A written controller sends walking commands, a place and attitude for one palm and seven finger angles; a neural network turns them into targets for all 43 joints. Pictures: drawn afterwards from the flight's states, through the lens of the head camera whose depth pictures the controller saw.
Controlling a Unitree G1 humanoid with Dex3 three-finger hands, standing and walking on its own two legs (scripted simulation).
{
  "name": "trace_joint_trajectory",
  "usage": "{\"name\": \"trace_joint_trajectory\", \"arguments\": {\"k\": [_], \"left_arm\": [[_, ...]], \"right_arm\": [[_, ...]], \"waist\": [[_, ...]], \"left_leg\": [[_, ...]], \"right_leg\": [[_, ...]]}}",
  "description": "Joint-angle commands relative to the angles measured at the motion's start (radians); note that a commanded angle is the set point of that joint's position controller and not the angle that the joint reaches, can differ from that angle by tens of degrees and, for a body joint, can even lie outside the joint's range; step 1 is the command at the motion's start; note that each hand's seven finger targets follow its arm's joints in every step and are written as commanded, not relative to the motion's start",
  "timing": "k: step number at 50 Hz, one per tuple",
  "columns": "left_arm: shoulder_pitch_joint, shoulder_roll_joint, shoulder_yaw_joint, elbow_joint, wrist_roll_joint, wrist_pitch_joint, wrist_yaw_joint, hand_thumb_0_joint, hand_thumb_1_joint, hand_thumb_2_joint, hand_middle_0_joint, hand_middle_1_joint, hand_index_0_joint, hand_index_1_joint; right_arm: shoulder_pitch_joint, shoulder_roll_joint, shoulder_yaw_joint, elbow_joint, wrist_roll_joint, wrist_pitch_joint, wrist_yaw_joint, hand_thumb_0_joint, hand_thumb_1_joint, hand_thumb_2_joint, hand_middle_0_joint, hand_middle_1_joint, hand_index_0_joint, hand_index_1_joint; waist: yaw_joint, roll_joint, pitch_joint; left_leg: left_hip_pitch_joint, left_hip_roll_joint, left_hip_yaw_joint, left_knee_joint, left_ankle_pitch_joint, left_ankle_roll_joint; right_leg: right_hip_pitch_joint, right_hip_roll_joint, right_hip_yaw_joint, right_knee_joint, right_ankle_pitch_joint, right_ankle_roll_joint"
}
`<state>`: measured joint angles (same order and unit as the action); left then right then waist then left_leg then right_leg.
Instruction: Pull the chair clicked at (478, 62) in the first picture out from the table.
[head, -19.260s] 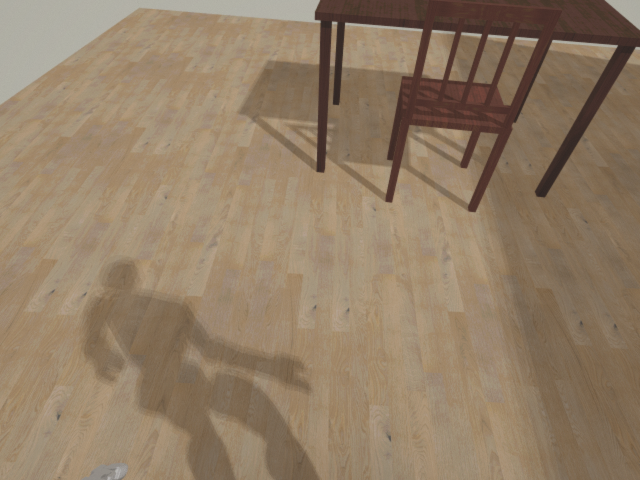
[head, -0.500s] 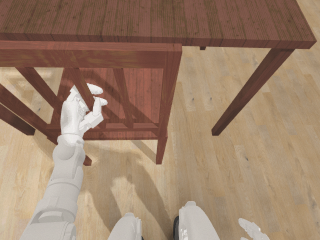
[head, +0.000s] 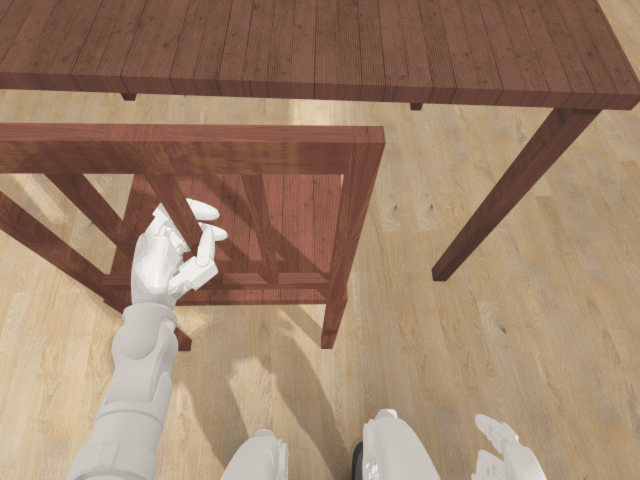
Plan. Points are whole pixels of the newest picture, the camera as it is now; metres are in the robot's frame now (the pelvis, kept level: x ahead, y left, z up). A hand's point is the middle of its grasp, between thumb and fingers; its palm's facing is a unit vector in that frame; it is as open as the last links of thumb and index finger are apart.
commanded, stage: step backward, pulling the chair out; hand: left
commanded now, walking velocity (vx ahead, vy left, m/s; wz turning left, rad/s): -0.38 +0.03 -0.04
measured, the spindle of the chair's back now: (194, 237) +0.40 +0.17 +0.01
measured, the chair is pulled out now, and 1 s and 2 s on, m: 0.04 0.14 0.40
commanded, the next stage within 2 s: none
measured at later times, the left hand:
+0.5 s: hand (212, 269) +0.35 +0.13 +0.03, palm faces -0.04 -0.99 -0.13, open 4.9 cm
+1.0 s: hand (234, 328) +0.28 +0.10 +0.03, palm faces +0.02 -0.99 -0.16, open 4.9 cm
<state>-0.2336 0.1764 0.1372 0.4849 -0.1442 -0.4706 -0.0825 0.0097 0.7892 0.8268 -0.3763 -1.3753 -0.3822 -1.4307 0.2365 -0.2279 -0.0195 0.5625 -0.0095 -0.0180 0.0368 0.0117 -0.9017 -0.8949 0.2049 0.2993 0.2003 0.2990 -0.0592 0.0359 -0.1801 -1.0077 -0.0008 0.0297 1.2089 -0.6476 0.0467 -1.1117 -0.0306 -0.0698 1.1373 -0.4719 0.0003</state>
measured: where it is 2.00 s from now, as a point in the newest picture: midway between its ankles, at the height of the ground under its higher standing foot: outside the picture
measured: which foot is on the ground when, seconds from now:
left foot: down 0.00-0.84, up 0.86-1.00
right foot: down 0.00-1.00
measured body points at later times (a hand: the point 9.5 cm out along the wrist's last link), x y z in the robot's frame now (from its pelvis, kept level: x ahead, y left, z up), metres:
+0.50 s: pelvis +0.00 +0.02 +0.09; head +0.09 +0.03 +0.53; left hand +0.35 +0.19 +0.04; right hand +0.08 -0.26 -0.02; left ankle -0.05 +0.08 -0.64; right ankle +0.03 -0.12 -0.63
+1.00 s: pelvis -0.07 -0.01 +0.09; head +0.02 -0.03 +0.53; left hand +0.28 +0.15 +0.04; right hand +0.04 -0.30 -0.04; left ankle -0.10 +0.13 -0.61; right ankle +0.03 -0.12 -0.64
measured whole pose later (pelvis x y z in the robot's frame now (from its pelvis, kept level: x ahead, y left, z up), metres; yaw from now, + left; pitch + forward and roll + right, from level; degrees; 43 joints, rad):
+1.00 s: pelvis -0.07 -0.01 +0.09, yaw +0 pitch +5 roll +2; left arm -0.40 0.13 0.06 0.87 -0.06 -0.18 0.12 0.03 0.77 0.82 -0.31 -1.12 -0.49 -1.44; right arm 0.15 -0.29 -0.03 0.66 0.04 0.10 -0.10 0.01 -0.90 -0.89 0.21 0.30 0.20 0.30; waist -0.08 0.00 0.13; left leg -0.43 -0.02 -0.03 0.80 -0.54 -0.04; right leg -0.50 -0.06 -0.07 0.51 -0.10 -0.03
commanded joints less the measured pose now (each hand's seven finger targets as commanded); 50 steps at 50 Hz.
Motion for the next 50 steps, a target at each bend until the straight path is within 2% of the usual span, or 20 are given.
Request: {"name": "trace_joint_trajectory", "arguments": {"k": [1,3,4,5,6,7,10,12,18,20,22,24,26,31,37,40,42,44,47,50], "left_arm": [[-0.418,0.368,0.076,-0.369,0.111,0.021,0.080,0.000,0.900,0.900,-0.500,-1.450,-0.500,-1.450],[-0.347,0.279,0.029,-0.368,0.107,0.125,0.146,0.000,0.900,0.900,-0.500,-1.450,-0.500,-1.450],[-0.265,0.230,0.002,-0.298,0.115,0.164,0.155,0.000,0.900,0.900,-0.500,-1.450,-0.500,-1.450],[-0.173,0.180,-0.032,-0.182,0.115,0.202,0.151,0.000,0.900,0.900,-0.500,-1.450,-0.500,-1.450],[-0.153,0.157,-0.054,-0.136,0.116,0.226,0.158,0.000,0.900,0.900,-0.500,-1.450,-0.500,-1.450],[-0.180,0.154,-0.059,-0.130,0.120,0.240,0.168,0.000,0.900,0.900,-0.500,-1.450,-0.500,-1.450],[-0.242,0.149,-0.071,-0.031,0.117,0.257,0.180,0.000,0.900,0.900,-0.500,-1.450,-0.500,-1.450],[-0.268,0.165,-0.066,0.034,0.120,0.256,0.179,0.000,0.900,0.900,-0.500,-1.450,-0.500,-1.450],[-0.245,0.127,-0.102,0.141,0.126,0.246,0.174,0.000,0.900,0.900,-0.500,-1.450,-0.500,-1.450],[-0.249,0.111,-0.117,0.133,0.126,0.239,0.173,0.000,0.900,0.900,-0.500,-1.450,-0.500,-1.450],[-0.238,0.107,-0.111,0.106,0.136,0.233,0.169,0.000,0.900,0.900,-0.500,-1.450,-0.500,-1.450],[-0.220,0.093,-0.110,0.097,0.143,0.223,0.164,0.000,0.900,0.900,-0.500,-1.450,-0.500,-1.450],[-0.215,0.092,-0.102,0.088,0.143,0.216,0.162,0.000,0.900,0.900,-0.500,-1.450,-0.500,-1.450],[-0.272,0.102,-0.095,0.129,0.137,0.200,0.173,0.000,0.900,0.900,-0.500,-1.450,-0.500,-1.450],[-0.340,0.126,-0.092,0.194,0.141,0.184,0.187,0.000,0.900,0.900,-0.500,-1.450,-0.500,-1.450],[-0.322,0.146,-0.090,0.212,0.131,0.178,0.194,0.000,0.900,0.900,-0.500,-1.450,-0.500,-1.450],[-0.278,0.175,-0.066,0.258,0.123,0.188,0.200,0.000,0.900,0.900,-0.500,-1.450,-0.500,-1.450],[-0.271,0.179,-0.063,0.271,0.126,0.220,0.200,0.000,0.900,0.900,-0.500,-1.450,-0.500,-1.450],[-0.278,0.161,-0.081,0.221,0.135,0.256,0.204,0.000,0.900,0.900,-0.500,-1.450,-0.500,-1.450],[-0.193,0.124,-0.098,0.168,0.130,0.283,0.205,0.000,0.900,0.900,-0.500,-1.450,-0.500,-1.450]], "right_arm": [[0.118,-0.137,-0.055,-0.141,0.046,0.044,-0.062,0.000,-0.900,-0.900,0.200,0.300,0.200,0.300],[0.134,-0.128,-0.053,-0.169,0.048,0.057,-0.118,0.000,-0.900,-0.900,0.200,0.300,0.200,0.300],[0.095,-0.115,-0.041,-0.159,0.054,0.068,-0.130,0.000,-0.900,-0.900,0.200,0.300,0.200,0.300],[0.051,-0.112,-0.028,-0.140,0.056,0.083,-0.135,0.000,-0.900,-0.900,0.200,0.300,0.200,0.300],[0.059,-0.115,-0.027,-0.130,0.064,0.094,-0.145,0.000,-0.900,-0.900,0.200,0.300,0.200,0.300],[0.076,-0.115,-0.029,-0.124,0.064,0.100,-0.153,0.000,-0.900,-0.900,0.200,0.300,0.200,0.300],[0.100,-0.121,-0.024,-0.085,0.057,0.109,-0.171,0.000,-0.900,-0.900,0.200,0.300,0.200,0.300],[0.093,-0.136,-0.027,-0.074,0.054,0.110,-0.176,0.000,-0.900,-0.900,0.200,0.300,0.200,0.300],[0.054,-0.142,-0.030,-0.068,0.051,0.124,-0.167,0.000,-0.900,-0.900,0.200,0.300,0.200,0.300],[0.055,-0.141,-0.028,-0.066,0.044,0.123,-0.166,0.000,-0.900,-0.900,0.200,0.300,0.200,0.300],[0.050,-0.134,-0.031,-0.055,0.028,0.116,-0.153,0.000,-0.900,-0.900,0.200,0.300,0.200,0.300],[0.041,-0.124,-0.032,-0.042,0.009,0.109,-0.127,0.000,-0.900,-0.900,0.200,0.300,0.200,0.300],[0.020,-0.125,-0.034,-0.050,0.003,0.103,-0.116,0.000,-0.900,-0.900,0.200,0.300,0.200,0.300],[0.027,-0.138,-0.036,-0.038,0.016,0.091,-0.132,0.000,-0.900,-0.900,0.200,0.300,0.200,0.300],[0.048,-0.136,-0.036,0.013,0.022,0.078,-0.147,0.000,-0.900,-0.900,0.200,0.300,0.200,0.300],[0.040,-0.127,-0.030,0.010,0.034,0.081,-0.154,0.000,-0.900,-0.900,0.200,0.300,0.200,0.300],[0.044,-0.138,-0.040,0.017,0.041,0.081,-0.160,0.000,-0.900,-0.900,0.200,0.300,0.200,0.300],[-0.002,-0.136,-0.032,0.007,0.048,0.082,-0.153,0.000,-0.900,-0.900,0.200,0.300,0.200,0.300],[-0.030,-0.146,-0.029,0.002,0.054,0.080,-0.147,0.000,-0.900,-0.900,0.200,0.300,0.200,0.300],[-0.051,-0.133,-0.016,-0.013,0.054,0.098,-0.146,0.000,-0.900,-0.900,0.200,0.300,0.200,0.300]], "waist": [[0.004,0.003,-0.618],[-0.019,0.056,-0.520],[-0.019,0.103,-0.476],[-0.006,0.131,-0.348],[-0.008,0.103,-0.298],[-0.018,0.029,-0.333],[-0.033,-0.085,-0.297],[-0.026,-0.036,-0.261],[0.001,0.082,-0.189],[0.001,0.101,-0.185],[0.010,0.171,-0.193],[0.018,0.234,-0.185],[0.026,0.202,-0.154],[0.005,0.046,-0.092],[0.000,0.093,-0.152],[0.003,0.001,-0.189],[0.011,-0.123,-0.228],[0.042,-0.159,-0.200],[0.031,-0.126,-0.201],[0.022,-0.103,-0.215]], "left_leg": [[0.464,0.016,-0.037,-0.335,0.586,-0.049],[0.498,0.008,-0.036,-0.399,0.626,-0.045],[0.513,0.024,-0.053,-0.426,0.688,-0.050],[0.477,0.049,-0.097,-0.506,0.617,-0.071],[0.489,0.070,-0.110,-0.511,0.668,-0.053],[0.531,0.078,-0.099,-0.494,0.757,-0.041],[0.595,0.102,-0.070,-0.540,0.878,-0.049],[0.622,0.117,-0.073,-0.567,0.928,-0.062],[0.695,0.151,-0.079,-0.651,0.865,-0.067],[0.775,0.177,-0.103,-0.667,1.068,-0.075],[0.954,0.218,-0.132,-0.670,1.429,-0.089],[1.081,0.242,-0.126,-0.648,1.565,-0.098],[1.028,0.252,-0.114,-0.651,1.488,-0.096],[0.851,0.240,-0.094,-0.680,1.167,-0.078],[0.887,0.219,-0.067,-0.667,1.097,-0.063],[0.763,0.144,-0.038,-0.611,0.770,-0.078],[0.681,0.056,-0.032,-0.490,0.338,-0.098],[0.574,0.016,-0.084,-0.372,0.055,-0.087],[0.568,0.029,-0.128,-0.347,0.074,-0.082],[0.642,0.013,-0.078,-0.479,0.152,-0.093]], "right_leg": [[0.778,-0.061,0.134,-0.243,0.528,-0.049],[0.798,-0.076,0.113,-0.286,0.718,-0.049],[0.741,-0.080,0.112,-0.287,0.725,-0.046],[0.671,-0.078,0.092,-0.310,0.557,-0.042],[0.682,-0.066,0.087,-0.323,0.563,-0.036],[0.736,-0.073,0.090,-0.344,0.678,-0.033],[0.840,-0.124,0.121,-0.404,0.962,-0.031],[0.858,-0.141,0.132,-0.435,0.986,-0.041],[0.892,-0.119,0.115,-0.513,0.801,-0.050],[0.862,-0.099,0.103,-0.503,0.786,-0.043],[0.756,-0.048,0.074,-0.481,0.546,-0.022],[0.679,-0.023,0.055,-0.501,0.353,-0.023],[0.734,-0.024,0.054,-0.521,0.367,-0.031],[0.851,-0.072,0.107,-0.539,0.660,-0.047],[0.845,-0.096,0.124,-0.531,0.693,-0.044],[0.941,-0.187,0.211,-0.560,0.952,-0.080],[1.037,-0.308,0.334,-0.647,1.103,-0.150],[1.066,-0.391,0.389,-0.724,1.033,-0.178],[1.087,-0.411,0.339,-0.731,0.963,-0.178],[1.083,-0.342,0.220,-0.726,0.929,-0.123]]}}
